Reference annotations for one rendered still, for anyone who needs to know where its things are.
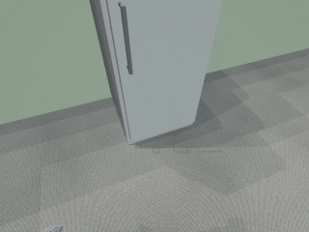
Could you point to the fridge door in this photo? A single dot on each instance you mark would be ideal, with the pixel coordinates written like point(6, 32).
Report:
point(170, 46)

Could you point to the handle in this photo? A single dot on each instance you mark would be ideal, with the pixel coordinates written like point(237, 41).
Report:
point(126, 37)

